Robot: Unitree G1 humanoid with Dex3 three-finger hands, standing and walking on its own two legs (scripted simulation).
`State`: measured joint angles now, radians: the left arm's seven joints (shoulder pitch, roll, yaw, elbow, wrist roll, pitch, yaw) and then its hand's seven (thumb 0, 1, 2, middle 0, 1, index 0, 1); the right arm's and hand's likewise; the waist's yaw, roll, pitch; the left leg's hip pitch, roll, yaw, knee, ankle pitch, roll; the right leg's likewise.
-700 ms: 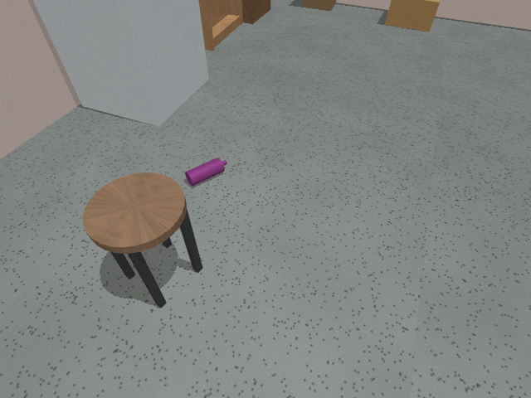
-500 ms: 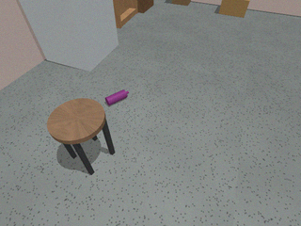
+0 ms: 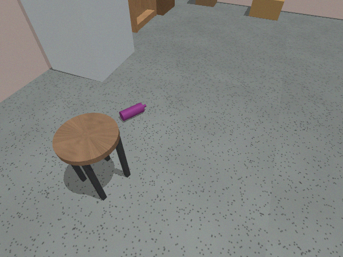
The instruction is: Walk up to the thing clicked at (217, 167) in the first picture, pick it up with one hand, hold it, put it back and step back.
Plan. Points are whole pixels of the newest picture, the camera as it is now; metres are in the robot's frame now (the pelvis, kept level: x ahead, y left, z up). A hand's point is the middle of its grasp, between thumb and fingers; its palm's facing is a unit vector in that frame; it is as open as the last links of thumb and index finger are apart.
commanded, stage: stand
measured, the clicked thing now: (133, 110) +1.35 +0.34 -0.74
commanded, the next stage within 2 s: walk up in 0.42 s
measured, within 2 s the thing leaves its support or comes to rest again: neither
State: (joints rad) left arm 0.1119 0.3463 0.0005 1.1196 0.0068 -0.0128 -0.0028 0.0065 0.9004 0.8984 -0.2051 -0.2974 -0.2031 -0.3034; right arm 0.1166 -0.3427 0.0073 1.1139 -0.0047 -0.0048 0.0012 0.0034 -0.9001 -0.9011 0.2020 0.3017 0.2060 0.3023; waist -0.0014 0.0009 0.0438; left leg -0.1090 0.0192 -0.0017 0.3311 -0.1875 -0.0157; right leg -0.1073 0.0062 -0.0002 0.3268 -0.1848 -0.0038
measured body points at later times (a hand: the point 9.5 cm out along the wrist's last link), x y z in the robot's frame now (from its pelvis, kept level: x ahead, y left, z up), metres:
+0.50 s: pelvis -0.01 +0.01 -0.01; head +0.02 +0.00 +0.44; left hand +0.07 +0.31 -0.13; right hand +0.08 -0.30 -0.13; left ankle -0.01 +0.13 -0.75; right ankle +0.00 -0.12 -0.75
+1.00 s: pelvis -0.02 +0.07 -0.01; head +0.02 +0.06 +0.44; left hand +0.24 +0.30 -0.12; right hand -0.14 -0.24 -0.11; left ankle +0.02 +0.17 -0.75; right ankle -0.09 -0.07 -0.71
